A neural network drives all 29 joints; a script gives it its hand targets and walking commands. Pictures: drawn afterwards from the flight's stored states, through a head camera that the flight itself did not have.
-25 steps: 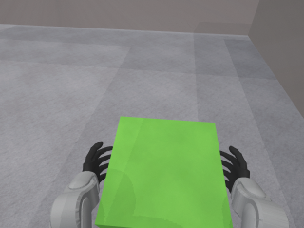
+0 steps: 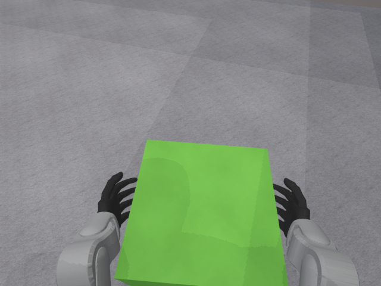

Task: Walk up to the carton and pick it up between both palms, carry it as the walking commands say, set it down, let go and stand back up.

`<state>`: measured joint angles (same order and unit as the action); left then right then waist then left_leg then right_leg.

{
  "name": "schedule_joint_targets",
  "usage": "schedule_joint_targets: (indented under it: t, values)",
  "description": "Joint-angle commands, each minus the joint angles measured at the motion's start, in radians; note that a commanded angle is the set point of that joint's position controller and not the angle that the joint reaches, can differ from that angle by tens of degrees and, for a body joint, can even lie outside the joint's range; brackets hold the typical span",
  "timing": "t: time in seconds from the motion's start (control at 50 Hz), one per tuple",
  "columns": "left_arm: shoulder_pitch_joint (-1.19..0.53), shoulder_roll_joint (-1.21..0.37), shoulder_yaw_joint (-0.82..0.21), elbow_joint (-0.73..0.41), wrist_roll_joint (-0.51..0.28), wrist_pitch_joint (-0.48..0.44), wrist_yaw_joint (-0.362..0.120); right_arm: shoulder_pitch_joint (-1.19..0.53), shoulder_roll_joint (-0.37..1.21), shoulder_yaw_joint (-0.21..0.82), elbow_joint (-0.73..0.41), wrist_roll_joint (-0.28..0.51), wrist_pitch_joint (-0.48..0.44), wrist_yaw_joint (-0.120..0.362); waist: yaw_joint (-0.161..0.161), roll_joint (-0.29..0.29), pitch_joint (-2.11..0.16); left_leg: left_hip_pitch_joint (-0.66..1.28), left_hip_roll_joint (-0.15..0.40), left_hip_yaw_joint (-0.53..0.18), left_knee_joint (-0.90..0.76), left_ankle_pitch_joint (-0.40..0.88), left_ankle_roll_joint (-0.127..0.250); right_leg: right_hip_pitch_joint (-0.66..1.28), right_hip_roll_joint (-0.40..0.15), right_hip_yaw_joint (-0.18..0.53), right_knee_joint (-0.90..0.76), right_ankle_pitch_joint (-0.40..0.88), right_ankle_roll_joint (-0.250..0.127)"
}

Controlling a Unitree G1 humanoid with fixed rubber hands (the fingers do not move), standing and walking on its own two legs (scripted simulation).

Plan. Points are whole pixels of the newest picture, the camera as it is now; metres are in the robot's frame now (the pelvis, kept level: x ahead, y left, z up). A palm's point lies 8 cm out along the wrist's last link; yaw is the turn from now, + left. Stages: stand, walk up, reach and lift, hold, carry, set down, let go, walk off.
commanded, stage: carry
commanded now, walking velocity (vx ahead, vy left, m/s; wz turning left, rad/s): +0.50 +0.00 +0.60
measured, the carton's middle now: (200, 221) +0.25 -0.02 -0.01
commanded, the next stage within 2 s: none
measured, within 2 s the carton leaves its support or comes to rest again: neither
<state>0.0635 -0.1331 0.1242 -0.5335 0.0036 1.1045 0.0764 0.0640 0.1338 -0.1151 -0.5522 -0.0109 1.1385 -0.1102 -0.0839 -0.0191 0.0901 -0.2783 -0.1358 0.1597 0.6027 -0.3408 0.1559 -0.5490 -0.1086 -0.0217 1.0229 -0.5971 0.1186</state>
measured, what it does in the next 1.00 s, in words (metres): walks ahead, turning left: right foot, then left foot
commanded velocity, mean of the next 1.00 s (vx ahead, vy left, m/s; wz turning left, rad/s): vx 0.09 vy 0.00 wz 0.11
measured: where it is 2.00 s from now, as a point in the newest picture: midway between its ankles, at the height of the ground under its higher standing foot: (160, 233)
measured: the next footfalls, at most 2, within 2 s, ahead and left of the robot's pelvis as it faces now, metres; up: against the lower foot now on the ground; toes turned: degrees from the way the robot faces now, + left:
right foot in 0.10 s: +0.24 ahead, -0.13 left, +0.00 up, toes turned -2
left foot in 0.42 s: +0.33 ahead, +0.18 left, +0.00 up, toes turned +26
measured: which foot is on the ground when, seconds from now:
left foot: down 0.00-0.18, up 0.20-0.40, down 0.42-0.82, up 0.84-0.96, down 0.98-1.00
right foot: up 0.00-0.08, down 0.10-0.44, up 0.46-0.74, down 0.76-1.00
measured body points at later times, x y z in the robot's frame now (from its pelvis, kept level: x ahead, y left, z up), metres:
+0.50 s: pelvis +0.29 +0.09 +0.00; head +0.28 +0.09 +0.45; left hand +0.45 +0.33 +0.07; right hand +0.58 +0.03 +0.06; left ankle +0.30 +0.17 -0.72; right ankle +0.21 -0.11 -0.67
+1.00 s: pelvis +0.46 +0.16 +0.02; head +0.44 +0.14 +0.47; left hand +0.62 +0.39 +0.13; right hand +0.73 +0.08 +0.11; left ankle +0.39 +0.26 -0.72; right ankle +0.48 +0.06 -0.72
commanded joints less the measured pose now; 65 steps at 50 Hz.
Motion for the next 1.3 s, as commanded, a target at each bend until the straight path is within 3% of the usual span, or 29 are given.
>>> schedule_joint_targets:
  t: [0.0,0.06,0.08,0.1,0.12,0.14,0.18,0.28,0.32,0.36,0.38,0.4,0.42,0.44,0.48,0.54,0.58,0.66,0.7,0.72,0.74,0.76,0.8,0.86,0.9,0.98,1.12,1.16,1.28]
  values:
    - [-0.383,-0.813,-0.711,-0.210,-0.223,-0.033,-0.105,-0.473,0.851,0.824,-0.204,0.359,-0.037,0.175,0.059,0.225,-0.421,0.100,0.324,-0.383,-0.258,0.569,0.067,0.319,0.050,-0.066,-0.406,0.343,-0.030]
    - [-0.342,-0.763,-0.721,-0.207,-0.225,-0.014,-0.089,-0.423,0.764,0.808,-0.167,0.325,-0.004,0.176,0.094,0.086,-0.445,-0.039,0.226,-0.226,-0.094,0.556,-0.015,0.602,0.043,-0.126,-0.588,0.398,-0.074]
    - [-0.269,-0.726,-0.691,-0.147,-0.204,0.003,-0.078,-0.424,0.694,0.781,-0.178,0.307,0.008,0.164,0.119,-0.003,-0.498,-0.111,0.186,-0.143,0.105,0.578,-0.052,0.767,-0.062,-0.038,-0.660,0.350,-0.122]
    - [-0.280,-0.676,-0.677,-0.124,-0.192,0.014,-0.071,-0.438,0.648,0.772,-0.175,0.293,0.022,0.157,0.136,-0.177,-0.550,-0.300,0.109,-0.077,0.351,0.346,-0.116,0.942,-0.300,0.213,-0.738,0.348,-0.219]
    - [-0.316,-0.655,-0.677,-0.111,-0.189,0.020,-0.064,-0.455,0.633,0.775,-0.168,0.295,0.037,0.155,0.119,-0.283,-0.475,-0.466,0.053,-0.093,0.655,-0.197,-0.124,0.955,-0.483,0.415,-0.746,0.696,-0.346]
    - [-0.294,-0.662,-0.671,-0.110,-0.188,0.026,-0.050,-0.475,0.625,0.778,-0.188,0.316,0.048,0.153,0.111,-0.186,-0.462,-0.469,0.136,-0.194,0.747,-0.244,-0.097,0.867,-0.499,0.397,-0.711,0.813,-0.382]
    - [-0.393,-0.673,-0.668,-0.135,-0.200,0.049,-0.044,-0.481,0.616,0.728,-0.144,0.305,0.068,0.159,0.100,0.004,-0.300,-0.463,0.219,-0.226,0.586,-0.240,-0.087,0.638,-0.470,0.300,-0.770,0.530,-0.305]
    - [-0.476,-0.622,-0.710,-0.087,-0.275,0.125,-0.059,-0.327,0.595,0.585,0.064,0.162,0.109,0.102,0.067,-0.170,-0.148,-0.262,0.189,-0.071,0.107,-0.126,-0.124,0.447,-0.282,-0.128,-0.739,0.647,-0.182]
    - [-0.502,-0.644,-0.726,-0.097,-0.311,0.131,-0.065,-0.349,0.617,0.577,0.067,0.140,0.110,0.086,0.064,-0.231,-0.171,-0.102,0.113,0.031,-0.053,0.027,-0.127,0.410,-0.264,-0.177,-0.692,0.710,-0.125]
    - [-0.543,-0.683,-0.761,-0.117,-0.338,0.132,-0.078,-0.350,0.659,0.560,0.037,0.154,0.099,0.082,0.029,-0.132,-0.257,0.262,0.082,0.029,-0.137,0.229,-0.111,0.214,-0.160,-0.300,-0.407,0.876,-0.026]
    - [-0.600,-0.708,-0.781,-0.148,-0.350,0.130,-0.081,-0.349,0.682,0.554,0.037,0.156,0.089,0.082,0.002,0.136,-0.303,0.486,0.304,-0.280,-0.201,0.544,-0.028,-0.052,-0.065,-0.340,-0.090,0.563,0.035]
    - [-0.578,-0.713,-0.782,-0.181,-0.346,0.129,-0.086,-0.355,0.673,0.562,0.000,0.171,0.076,0.076,0.024,0.299,-0.382,0.620,0.514,-0.554,-0.219,0.943,0.124,-0.177,0.031,-0.252,0.175,-0.029,0.028]
    - [-0.615,-0.747,-0.787,-0.181,-0.361,0.115,-0.092,-0.373,0.708,0.567,-0.029,0.179,0.058,0.077,0.022,0.203,-0.365,0.552,0.543,-0.557,-0.179,1.177,0.192,-0.141,0.002,-0.090,0.255,-0.090,0.006]
    - [-0.630,-0.812,-0.835,-0.205,-0.407,0.090,-0.096,-0.358,0.765,0.580,-0.055,0.189,0.036,0.078,0.025,0.144,-0.416,0.611,0.522,-0.526,-0.116,1.468,0.161,-0.198,0.005,-0.065,0.259,-0.121,0.000]
    - [-0.561,-0.881,-0.828,-0.195,-0.413,0.062,-0.121,-0.478,0.815,0.651,-0.179,0.231,0.001,0.089,0.042,-0.017,-0.393,0.509,0.509,-0.431,-0.146,1.335,0.093,-0.173,-0.046,-0.025,0.117,-0.106,-0.003]
    - [-0.496,-0.903,-0.789,-0.194,-0.354,0.022,-0.117,-0.490,0.862,0.695,-0.210,0.296,-0.028,0.121,0.042,0.084,-0.517,0.445,0.484,-0.320,-0.189,1.086,0.080,-0.014,-0.029,-0.034,-0.049,0.071,0.004]
    - [-0.449,-0.924,-0.794,-0.197,-0.323,0.010,-0.109,-0.510,0.870,0.749,-0.267,0.335,-0.050,0.139,0.047,0.239,-0.500,0.430,0.436,-0.248,-0.152,1.199,0.054,0.062,0.008,-0.065,-0.237,0.139,-0.016]
    - [-0.269,-0.842,-0.730,-0.230,-0.229,-0.022,-0.083,-0.444,0.856,0.832,-0.332,0.421,-0.052,0.183,0.043,0.233,-0.676,0.579,0.402,-0.196,-0.055,1.295,0.027,0.177,0.089,-0.115,-0.445,0.367,-0.056]
    - [-0.211,-0.832,-0.710,-0.200,-0.199,-0.005,-0.078,-0.409,0.809,0.831,-0.314,0.403,-0.030,0.188,0.072,0.178,-0.667,0.421,0.317,-0.094,0.032,1.119,-0.068,0.432,0.070,-0.155,-0.682,0.663,-0.072]
    - [-0.222,-0.824,-0.702,-0.209,-0.189,-0.003,-0.077,-0.470,0.800,0.851,-0.349,0.414,-0.028,0.190,0.089,0.103,-0.673,0.230,0.273,-0.079,0.113,0.818,-0.113,0.618,-0.030,-0.089,-0.677,0.948,-0.102]
    - [-0.192,-0.802,-0.693,-0.211,-0.207,-0.003,-0.077,-0.442,0.765,0.851,-0.357,0.394,-0.019,0.175,0.095,-0.139,-0.706,-0.002,0.208,-0.040,0.266,0.278,-0.156,0.865,-0.215,0.051,-0.548,1.586,-0.169]
    - [-0.271,-0.804,-0.735,-0.224,-0.223,0.002,-0.073,-0.435,0.769,0.844,-0.321,0.393,-0.004,0.180,0.091,-0.189,-0.668,-0.196,0.148,-0.097,0.367,-0.213,-0.161,0.950,-0.320,0.195,-0.487,1.843,-0.294]
    - [-0.262,-0.810,-0.727,-0.237,-0.229,0.003,-0.074,-0.418,0.766,0.861,-0.324,0.392,0.007,0.178,0.084,-0.110,-0.566,-0.186,0.183,-0.204,0.244,-0.251,-0.118,0.792,-0.287,0.193,-0.554,1.569,-0.313]
    - [-0.246,-0.739,-0.716,-0.168,-0.222,0.049,-0.075,-0.375,0.697,0.800,-0.218,0.339,0.044,0.160,0.066,-0.163,-0.454,-0.098,0.193,-0.151,-0.054,-0.131,-0.122,0.643,-0.224,0.068,-0.593,1.304,-0.267]
    - [-0.292,-0.689,-0.714,-0.154,-0.237,0.062,-0.083,-0.395,0.650,0.769,-0.201,0.302,0.055,0.146,0.046,-0.141,-0.395,0.054,0.216,-0.107,-0.265,0.151,-0.147,0.526,-0.177,-0.007,-0.529,1.314,-0.197]
    - [-0.370,-0.645,-0.725,-0.106,-0.270,0.113,-0.093,-0.358,0.622,0.668,-0.074,0.217,0.085,0.114,0.077,0.067,-0.340,0.170,0.337,-0.182,-0.062,1.035,-0.105,0.309,-0.025,-0.083,-0.510,0.662,-0.072]
    - [-0.512,-0.688,-0.774,-0.134,-0.329,0.134,-0.098,-0.407,0.661,0.629,-0.084,0.199,0.091,0.094,0.065,0.077,-0.362,0.195,0.300,-0.151,-0.044,1.032,-0.102,0.332,-0.024,-0.119,-0.479,0.751,-0.073]
    - [-0.471,-0.713,-0.724,-0.084,-0.307,0.131,-0.099,-0.491,0.700,0.662,-0.114,0.233,0.088,0.097,0.072,-0.014,-0.375,0.148,0.285,-0.151,-0.040,0.895,-0.110,0.392,-0.044,-0.100,-0.500,0.838,-0.070]
    - [-0.427,-0.776,-0.692,-0.067,-0.261,0.104,-0.089,-0.573,0.759,0.733,-0.177,0.308,0.073,0.123,0.073,0.082,-0.378,0.164,0.308,-0.170,-0.078,0.965,-0.101,0.381,-0.030,-0.133,-0.473,0.641,-0.065]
